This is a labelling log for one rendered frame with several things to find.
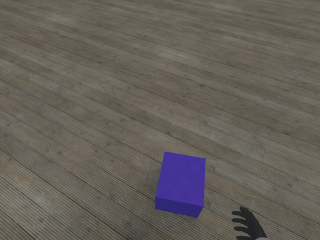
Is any robot right hand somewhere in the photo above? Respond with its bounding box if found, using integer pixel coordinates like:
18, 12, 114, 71
232, 206, 267, 240

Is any carton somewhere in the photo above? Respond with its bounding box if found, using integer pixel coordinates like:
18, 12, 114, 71
155, 151, 206, 218

